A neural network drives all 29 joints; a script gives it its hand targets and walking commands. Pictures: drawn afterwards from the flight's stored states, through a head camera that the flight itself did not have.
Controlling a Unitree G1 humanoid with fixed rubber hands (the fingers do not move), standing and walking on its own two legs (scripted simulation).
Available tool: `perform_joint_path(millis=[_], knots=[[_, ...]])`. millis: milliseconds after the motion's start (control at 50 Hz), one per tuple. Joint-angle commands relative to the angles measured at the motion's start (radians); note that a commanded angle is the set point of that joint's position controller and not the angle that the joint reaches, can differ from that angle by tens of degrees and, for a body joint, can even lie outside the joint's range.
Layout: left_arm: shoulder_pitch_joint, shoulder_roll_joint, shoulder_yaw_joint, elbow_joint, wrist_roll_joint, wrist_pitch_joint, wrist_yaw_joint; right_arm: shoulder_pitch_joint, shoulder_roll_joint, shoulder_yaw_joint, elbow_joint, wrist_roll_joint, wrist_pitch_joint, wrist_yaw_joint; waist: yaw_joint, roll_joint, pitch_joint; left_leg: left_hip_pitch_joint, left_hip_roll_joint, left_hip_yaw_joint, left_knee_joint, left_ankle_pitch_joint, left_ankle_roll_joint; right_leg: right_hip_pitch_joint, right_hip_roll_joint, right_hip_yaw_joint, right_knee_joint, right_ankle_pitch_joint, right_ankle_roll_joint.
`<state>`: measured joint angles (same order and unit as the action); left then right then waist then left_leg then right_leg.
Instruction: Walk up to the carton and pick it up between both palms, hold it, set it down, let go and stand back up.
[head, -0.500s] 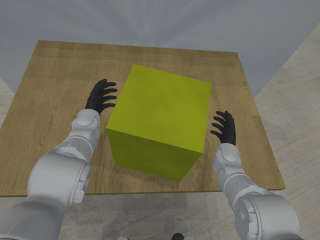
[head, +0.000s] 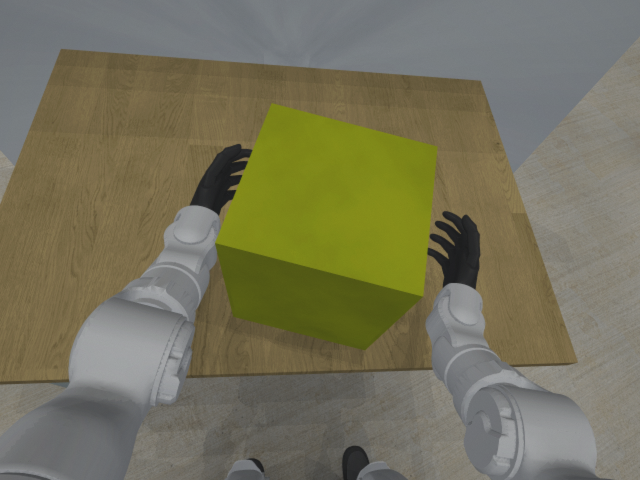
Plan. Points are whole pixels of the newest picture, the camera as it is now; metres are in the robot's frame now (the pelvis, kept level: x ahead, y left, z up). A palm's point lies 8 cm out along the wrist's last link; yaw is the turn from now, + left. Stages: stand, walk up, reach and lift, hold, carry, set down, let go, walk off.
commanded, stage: reach and lift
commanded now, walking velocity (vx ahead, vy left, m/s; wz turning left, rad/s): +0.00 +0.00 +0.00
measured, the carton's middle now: (323, 241) +0.43 -0.03 -0.03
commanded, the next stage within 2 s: none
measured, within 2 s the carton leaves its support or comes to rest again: neither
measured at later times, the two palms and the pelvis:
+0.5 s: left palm (227, 204) +0.48 +0.10 +0.00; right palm (441, 281) +0.36 -0.18 -0.02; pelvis +0.00 +0.00 +0.00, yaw +0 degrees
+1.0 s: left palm (228, 206) +0.47 +0.10 +0.00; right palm (441, 281) +0.36 -0.18 -0.02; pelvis +0.00 +0.00 +0.00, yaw +0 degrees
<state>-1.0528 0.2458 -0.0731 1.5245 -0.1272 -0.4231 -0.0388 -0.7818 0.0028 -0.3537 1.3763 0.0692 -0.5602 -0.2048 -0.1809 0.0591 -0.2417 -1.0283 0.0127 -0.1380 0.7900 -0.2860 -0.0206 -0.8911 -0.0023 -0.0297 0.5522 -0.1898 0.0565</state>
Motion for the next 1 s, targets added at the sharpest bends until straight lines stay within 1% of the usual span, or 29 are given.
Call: perform_joint_path(millis=[0, 20, 100, 140, 180, 200, 220, 240, 260, 300, 320, 340, 420, 440, 460, 500, 560, 620, 680, 700, 720, 740, 800, 820, 840, 860, 920, 960, 980], knots=[[-0.474, -0.099, 0.177, -0.132, 0.187, -0.066, -0.039, -0.480, 0.039, -0.095, -0.135, -0.259, -0.079, 0.031, -0.020, 0.107, -0.680, 0.647, -0.019, 0.135, 0.011, 0.423, -0.101, 0.108, 0.060, -0.111, 0.050, 0.199, -0.053], [-0.449, -0.078, 0.235, -0.081, 0.231, -0.058, -0.049, -0.490, 0.057, -0.123, -0.162, -0.309, -0.077, 0.032, 0.000, 0.058, -0.648, 0.607, -0.015, 0.148, 0.009, 0.391, -0.087, 0.138, 0.055, -0.112, 0.055, 0.197, -0.043], [-0.419, -0.207, 0.336, -0.104, 0.406, -0.065, -0.020, -0.491, 0.150, -0.246, -0.074, -0.477, -0.141, 0.056, 0.020, 0.118, -0.642, 0.694, -0.001, 0.152, -0.001, 0.491, -0.123, 0.103, 0.074, -0.134, 0.036, 0.209, -0.058], [-0.394, -0.320, 0.337, -0.057, 0.443, -0.068, -0.027, -0.522, 0.220, -0.262, -0.082, -0.538, -0.163, 0.067, -0.006, 0.104, -0.630, 0.722, 0.009, 0.139, -0.007, 0.504, -0.131, 0.131, 0.083, -0.144, 0.024, 0.236, -0.060], [-0.407, -0.390, 0.336, -0.059, 0.465, -0.076, -0.029, -0.548, 0.300, -0.229, -0.080, -0.555, -0.180, 0.090, 0.038, 0.152, -0.628, 0.729, 0.005, 0.149, -0.021, 0.551, -0.141, 0.152, 0.082, -0.140, 0.018, 0.234, -0.067], [-0.438, -0.450, 0.337, -0.039, 0.477, -0.086, -0.051, -0.537, 0.389, -0.205, -0.065, -0.572, -0.181, 0.110, 0.022, 0.111, -0.654, 0.740, 0.000, 0.155, -0.012, 0.556, -0.134, 0.157, 0.083, -0.143, 0.007, 0.250, -0.064], [-0.436, -0.455, 0.359, -0.015, 0.494, -0.100, -0.055, -0.531, 0.425, -0.180, -0.082, -0.579, -0.179, 0.124, 0.052, 0.133, -0.649, 0.741, 0.000, 0.176, -0.020, 0.589, -0.126, 0.183, 0.078, -0.143, -0.006, 0.243, -0.064], [-0.419, -0.545, 0.357, 0.027, 0.515, -0.109, -0.063, -0.542, 0.478, -0.179, -0.061, -0.616, -0.187, 0.142, 0.051, 0.119, -0.628, 0.725, 0.001, 0.157, -0.020, 0.561, -0.122, 0.136, 0.080, -0.142, 0.000, 0.219, -0.074], [-0.457, -0.502, 0.400, 0.071, 0.543, -0.111, -0.058, -0.557, 0.443, -0.226, -0.052, -0.640, -0.187, 0.143, 0.047, 0.143, -0.583, 0.718, 0.007, 0.151, -0.031, 0.515, -0.127, 0.144, 0.080, -0.147, 0.003, 0.192, -0.077], [-0.393, -0.593, 0.377, 0.128, 0.580, -0.117, -0.068, -0.536, 0.502, -0.204, -0.025, -0.655, -0.184, 0.163, 0.035, 0.144, -0.566, 0.735, 0.012, 0.142, -0.032, 0.552, -0.133, 0.125, 0.085, -0.153, -0.010, 0.220, -0.088], [-0.404, -0.577, 0.388, 0.128, 0.570, -0.121, -0.069, -0.522, 0.485, -0.217, -0.001, -0.666, -0.176, 0.156, 0.018, 0.119, -0.532, 0.741, 0.016, 0.143, -0.039, 0.524, -0.132, 0.153, 0.087, -0.156, -0.018, 0.215, -0.082], [-0.411, -0.540, 0.392, 0.144, 0.584, -0.126, -0.061, -0.507, 0.438, -0.247, -0.014, -0.693, -0.186, 0.147, -0.003, 0.144, -0.564, 0.746, 0.017, 0.138, -0.041, 0.554, -0.141, 0.176, 0.085, -0.160, -0.020, 0.234, -0.080], [-0.387, -0.637, 0.344, 0.126, 0.557, -0.151, -0.068, -0.551, 0.522, -0.179, -0.013, -0.670, -0.197, 0.179, 0.042, 0.151, -0.603, 0.796, 0.028, 0.130, -0.033, 0.616, -0.148, 0.140, 0.089, -0.167, -0.016, 0.239, -0.089], [-0.368, -0.629, 0.378, 0.153, 0.592, -0.149, -0.076, -0.494, 0.537, -0.195, 0.033, -0.679, -0.183, 0.178, 0.040, 0.162, -0.548, 0.788, 0.013, 0.148, -0.031, 0.608, -0.142, 0.143, 0.084, -0.166, -0.024, 0.246, -0.088], [-0.397, -0.640, 0.348, 0.127, 0.578, -0.149, -0.081, -0.520, 0.546, -0.195, 0.006, -0.672, -0.190, 0.175, 0.009, 0.163, -0.546, 0.772, 0.019, 0.140, -0.023, 0.597, -0.145, 0.138, 0.087, -0.167, -0.020, 0.240, -0.090], [-0.398, -0.668, 0.344, 0.169, 0.572, -0.149, -0.088, -0.537, 0.551, -0.199, -0.032, -0.695, -0.188, 0.176, 0.005, 0.127, -0.563, 0.761, 0.022, 0.133, -0.037, 0.562, -0.140, 0.154, 0.087, -0.171, -0.030, 0.228, -0.088], [-0.400, -0.665, 0.332, 0.150, 0.573, -0.153, -0.089, -0.567, 0.546, -0.178, -0.022, -0.681, -0.183, 0.175, 0.032, 0.138, -0.564, 0.736, 0.014, 0.136, -0.028, 0.571, -0.141, 0.135, 0.085, -0.159, -0.033, 0.240, -0.095], [-0.352, -0.681, 0.339, 0.191, 0.601, -0.133, -0.089, -0.502, 0.536, -0.212, 0.041, -0.692, -0.167, 0.178, -0.002, 0.169, -0.489, 0.768, 0.023, 0.131, -0.068, 0.516, -0.136, 0.135, 0.081, -0.172, -0.048, 0.202, -0.101], [-0.366, -0.658, 0.360, 0.211, 0.602, -0.136, -0.102, -0.505, 0.571, -0.173, 0.023, -0.691, -0.153, 0.166, 0.021, 0.111, -0.493, 0.720, 0.011, 0.144, -0.049, 0.537, -0.121, 0.179, 0.079, -0.148, -0.050, 0.251, -0.097], [-0.370, -0.683, 0.322, 0.207, 0.572, -0.139, -0.102, -0.536, 0.564, -0.170, -0.012, -0.679, -0.163, 0.168, 0.016, 0.149, -0.529, 0.729, 0.019, 0.147, -0.029, 0.543, -0.129, 0.143, 0.079, -0.150, -0.042, 0.260, -0.104], [-0.417, -0.679, 0.314, 0.195, 0.566, -0.142, -0.100, -0.556, 0.568, -0.179, -0.013, -0.683, -0.161, 0.166, 0.012, 0.119, -0.557, 0.731, 0.017, 0.145, -0.034, 0.549, -0.125, 0.173, 0.079, -0.154, -0.041, 0.260, -0.092], [-0.370, -0.688, 0.333, 0.213, 0.589, -0.141, -0.104, -0.537, 0.562, -0.178, -0.009, -0.678, -0.164, 0.174, 0.024, 0.144, -0.513, 0.714, 0.022, 0.145, -0.031, 0.555, -0.127, 0.141, 0.078, -0.160, -0.032, 0.244, -0.097], [-0.402, -0.702, 0.295, 0.133, 0.547, -0.155, -0.098, -0.541, 0.564, -0.165, -0.019, -0.674, -0.175, 0.166, -0.002, 0.138, -0.541, 0.728, 0.021, 0.142, -0.024, 0.566, -0.131, 0.129, 0.082, -0.162, -0.032, 0.250, -0.106], [-0.387, -0.693, 0.315, 0.184, 0.553, -0.151, -0.098, -0.537, 0.580, -0.153, -0.007, -0.667, -0.163, 0.169, 0.017, 0.124, -0.529, 0.706, 0.020, 0.154, -0.023, 0.561, -0.122, 0.155, 0.078, -0.160, -0.035, 0.263, -0.104], [-0.383, -0.692, 0.322, 0.194, 0.554, -0.143, -0.104, -0.517, 0.557, -0.171, 0.028, -0.672, -0.154, 0.166, -0.004, 0.133, -0.502, 0.722, 0.022, 0.147, -0.037, 0.518, -0.117, 0.131, 0.078, -0.162, -0.039, 0.236, -0.103], [-0.354, -0.709, 0.319, 0.193, 0.569, -0.134, -0.101, -0.549, 0.560, -0.163, -0.018, -0.669, -0.156, 0.172, 0.021, 0.138, -0.518, 0.727, 0.023, 0.137, -0.051, 0.528, -0.121, 0.132, 0.082, -0.160, -0.044, 0.236, -0.105], [-0.380, -0.713, 0.304, 0.154, 0.537, -0.156, -0.093, -0.533, 0.579, -0.137, -0.042, -0.649, -0.152, 0.177, 0.039, 0.155, -0.529, 0.726, 0.019, 0.140, -0.048, 0.492, -0.113, 0.123, 0.073, -0.154, -0.040, 0.224, -0.111], [-0.377, -0.701, 0.327, 0.194, 0.564, -0.146, -0.098, -0.515, 0.576, -0.189, 0.018, -0.676, -0.143, 0.168, -0.003, 0.132, -0.464, 0.719, 0.029, 0.130, -0.051, 0.534, -0.118, 0.120, 0.078, -0.165, -0.039, 0.232, -0.106], [-0.386, -0.751, 0.278, 0.138, 0.546, -0.147, -0.091, -0.534, 0.592, -0.138, -0.021, -0.653, -0.163, 0.173, 0.007, 0.171, -0.569, 0.768, 0.027, 0.131, -0.048, 0.579, -0.131, 0.107, 0.086, -0.160, -0.043, 0.264, -0.111]])
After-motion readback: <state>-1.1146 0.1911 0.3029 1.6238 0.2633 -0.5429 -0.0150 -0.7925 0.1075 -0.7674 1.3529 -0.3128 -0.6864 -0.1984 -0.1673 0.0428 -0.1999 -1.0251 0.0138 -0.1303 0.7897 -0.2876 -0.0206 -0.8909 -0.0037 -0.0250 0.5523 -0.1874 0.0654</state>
